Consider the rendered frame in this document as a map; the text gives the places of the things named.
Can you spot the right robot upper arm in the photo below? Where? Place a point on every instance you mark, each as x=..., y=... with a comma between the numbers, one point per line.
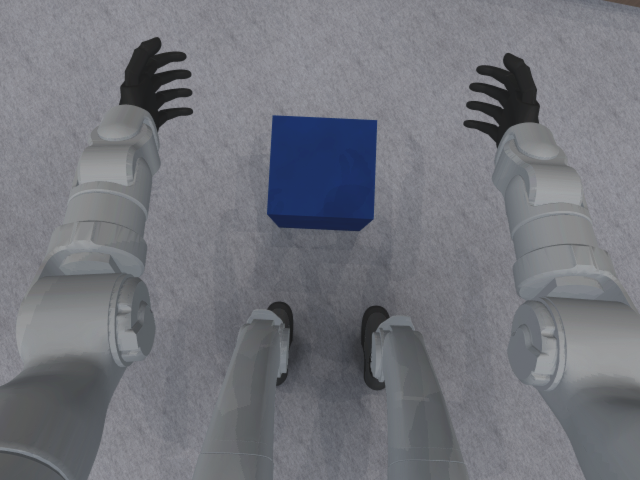
x=583, y=357

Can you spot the robot right thigh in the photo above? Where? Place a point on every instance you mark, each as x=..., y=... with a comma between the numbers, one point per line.
x=422, y=443

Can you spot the robot left hand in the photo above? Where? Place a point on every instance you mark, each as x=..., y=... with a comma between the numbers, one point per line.
x=141, y=83

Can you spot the left robot forearm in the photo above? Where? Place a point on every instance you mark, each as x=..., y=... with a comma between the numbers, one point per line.
x=108, y=205

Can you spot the left robot upper arm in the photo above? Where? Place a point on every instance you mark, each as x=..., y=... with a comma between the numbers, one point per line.
x=78, y=334

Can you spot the robot right hand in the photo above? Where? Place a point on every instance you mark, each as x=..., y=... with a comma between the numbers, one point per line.
x=519, y=100

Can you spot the right robot forearm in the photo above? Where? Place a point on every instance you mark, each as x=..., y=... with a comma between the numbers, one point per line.
x=550, y=225

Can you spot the carton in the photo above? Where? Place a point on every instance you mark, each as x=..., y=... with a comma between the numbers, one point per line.
x=322, y=173

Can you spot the left robot foot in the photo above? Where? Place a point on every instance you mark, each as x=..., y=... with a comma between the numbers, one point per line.
x=284, y=312

